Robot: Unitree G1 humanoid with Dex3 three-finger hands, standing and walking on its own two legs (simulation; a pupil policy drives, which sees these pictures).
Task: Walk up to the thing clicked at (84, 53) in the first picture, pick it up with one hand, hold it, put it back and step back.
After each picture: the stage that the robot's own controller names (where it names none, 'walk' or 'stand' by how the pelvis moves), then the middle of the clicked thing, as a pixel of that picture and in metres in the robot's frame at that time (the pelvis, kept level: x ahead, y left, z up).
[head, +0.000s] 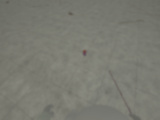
stand; (84, 52) +1.26 +0.09 -0.72
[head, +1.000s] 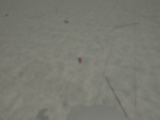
walk; (79, 60) +1.13 +0.25 -0.71
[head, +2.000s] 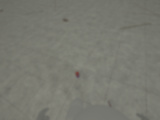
walk; (77, 74) +0.70 +0.26 -0.71
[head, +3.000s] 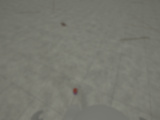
walk; (75, 91) +0.44 +0.17 -0.69
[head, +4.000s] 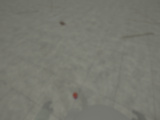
stand; (75, 95) +0.36 +0.18 -0.71
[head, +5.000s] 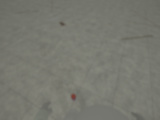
stand; (73, 97) +0.34 +0.19 -0.71
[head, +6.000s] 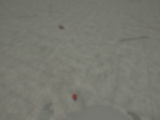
stand; (74, 97) +0.37 +0.18 -0.73
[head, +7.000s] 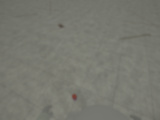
stand; (74, 97) +0.36 +0.19 -0.73
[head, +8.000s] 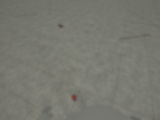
stand; (74, 97) +0.35 +0.19 -0.73
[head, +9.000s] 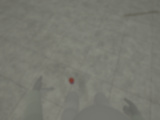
go down; (71, 81) +0.38 +0.18 -0.60
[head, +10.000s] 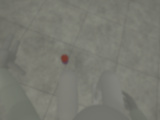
go down; (64, 59) +0.44 +0.20 -0.31
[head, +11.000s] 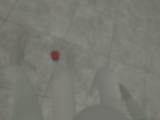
close in; (55, 56) +0.44 +0.21 -0.28
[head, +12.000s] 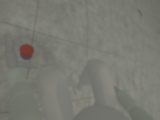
close; (26, 52) +0.44 +0.24 -0.23
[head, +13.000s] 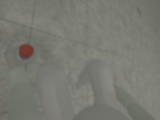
close; (26, 52) +0.42 +0.24 -0.23
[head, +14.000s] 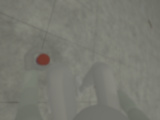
lift; (42, 60) +0.36 +0.22 -0.19
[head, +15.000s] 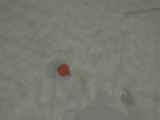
lift; (64, 72) +0.31 +0.17 +0.01
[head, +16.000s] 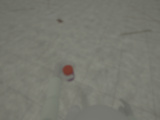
hold; (69, 73) +0.32 +0.15 +0.03
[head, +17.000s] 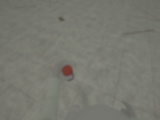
hold; (68, 73) +0.31 +0.16 +0.02
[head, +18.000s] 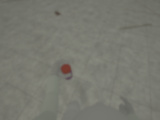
crouch; (67, 72) +0.33 +0.16 -0.01
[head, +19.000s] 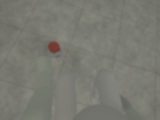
lower; (55, 50) +0.46 +0.20 -0.08
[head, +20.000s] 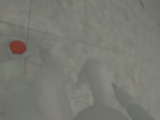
lower; (18, 49) +0.45 +0.26 -0.22
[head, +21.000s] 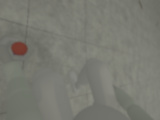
lower; (19, 51) +0.43 +0.25 -0.23
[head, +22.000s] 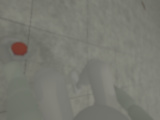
lower; (20, 51) +0.43 +0.26 -0.23
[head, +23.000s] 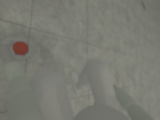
lower; (21, 50) +0.43 +0.26 -0.22
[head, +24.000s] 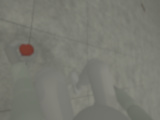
draw back; (27, 52) +0.43 +0.23 -0.23
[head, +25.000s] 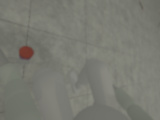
withdraw; (26, 54) +0.42 +0.23 -0.24
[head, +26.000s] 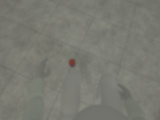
walk; (72, 63) +0.44 +0.16 -0.38
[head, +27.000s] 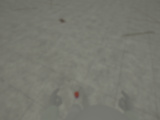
stand; (76, 95) +0.36 +0.13 -0.66
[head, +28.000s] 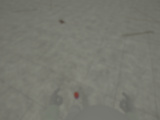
stand; (76, 95) +0.36 +0.14 -0.67
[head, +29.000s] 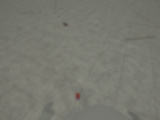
stand; (77, 96) +0.37 +0.13 -0.70
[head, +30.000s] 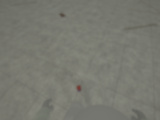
walk; (78, 88) +0.40 +0.13 -0.71
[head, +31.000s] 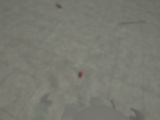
walk; (80, 74) +0.58 +0.05 -0.71
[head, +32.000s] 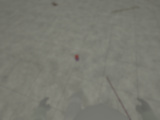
walk; (76, 57) +0.88 +0.21 -0.68
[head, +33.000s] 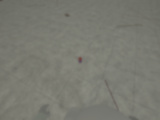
stand; (80, 60) +1.04 +0.16 -0.71
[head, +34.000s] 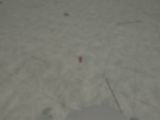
stand; (80, 59) +1.04 +0.16 -0.73
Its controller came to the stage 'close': yes
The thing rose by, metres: 0.73
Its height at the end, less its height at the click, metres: +0.00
